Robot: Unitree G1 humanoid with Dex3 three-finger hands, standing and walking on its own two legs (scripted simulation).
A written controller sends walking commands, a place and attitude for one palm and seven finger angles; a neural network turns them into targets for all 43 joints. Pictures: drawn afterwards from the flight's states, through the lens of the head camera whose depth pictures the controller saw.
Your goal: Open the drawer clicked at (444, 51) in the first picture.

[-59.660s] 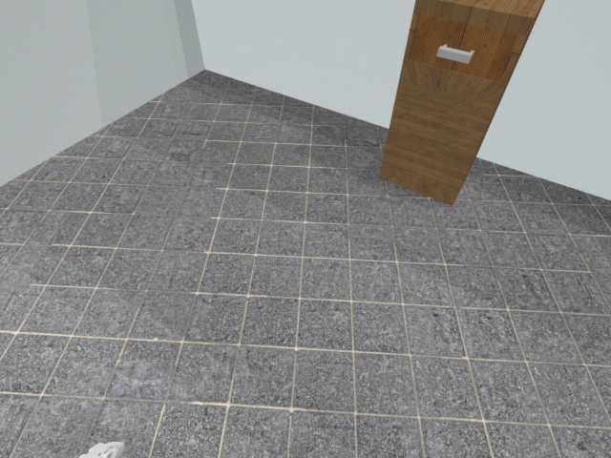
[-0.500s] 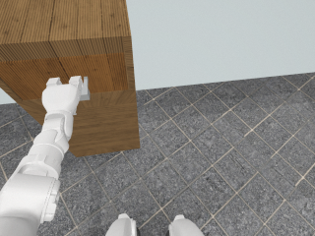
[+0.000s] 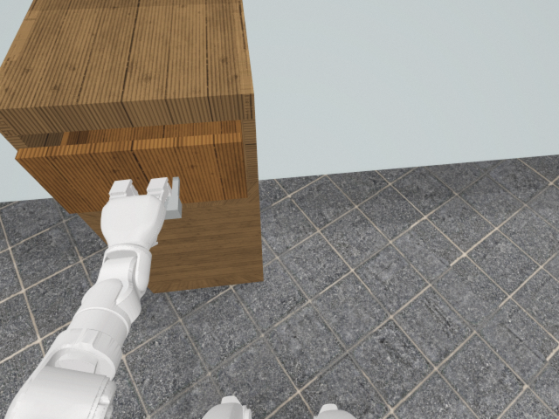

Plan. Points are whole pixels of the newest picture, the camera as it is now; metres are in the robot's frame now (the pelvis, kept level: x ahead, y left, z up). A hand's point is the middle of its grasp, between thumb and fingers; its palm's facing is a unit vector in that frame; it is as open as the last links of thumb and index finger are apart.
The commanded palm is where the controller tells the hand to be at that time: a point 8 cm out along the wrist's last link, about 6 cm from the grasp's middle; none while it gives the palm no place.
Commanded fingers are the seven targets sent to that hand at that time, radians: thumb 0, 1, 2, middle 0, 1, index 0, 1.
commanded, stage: pull the drawer open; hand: left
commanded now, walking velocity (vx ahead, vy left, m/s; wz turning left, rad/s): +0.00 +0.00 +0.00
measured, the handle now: (146, 197) +0.46 +0.22 -0.02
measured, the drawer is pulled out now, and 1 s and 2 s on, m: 0.04 0.17 0.28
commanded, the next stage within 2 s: none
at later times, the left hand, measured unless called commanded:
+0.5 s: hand (145, 275) +0.33 +0.21 -0.04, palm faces -0.03 -0.06 -1.00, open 6.2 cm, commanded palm +0.31 +0.20 +0.01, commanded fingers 0.00 0.90 0.90 -0.40 -1.35 -0.40 -1.35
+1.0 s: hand (143, 310) +0.28 +0.20 -0.04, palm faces -0.03 -0.07 -1.00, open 6.1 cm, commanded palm +0.25 +0.20 +0.01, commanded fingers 0.00 0.90 0.90 -0.40 -1.35 -0.40 -1.35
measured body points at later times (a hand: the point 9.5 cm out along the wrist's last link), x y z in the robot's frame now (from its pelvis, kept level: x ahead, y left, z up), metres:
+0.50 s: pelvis +0.00 -0.01 +0.00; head +0.07 -0.02 +0.45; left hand +0.33 +0.21 +0.01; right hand +0.12 -0.27 -0.13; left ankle +0.00 +0.08 -0.68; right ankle -0.03 -0.12 -0.68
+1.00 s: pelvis +0.00 -0.02 +0.00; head +0.06 -0.04 +0.45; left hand +0.28 +0.20 +0.01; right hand +0.14 -0.28 -0.12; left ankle +0.00 +0.08 -0.68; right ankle -0.03 -0.12 -0.68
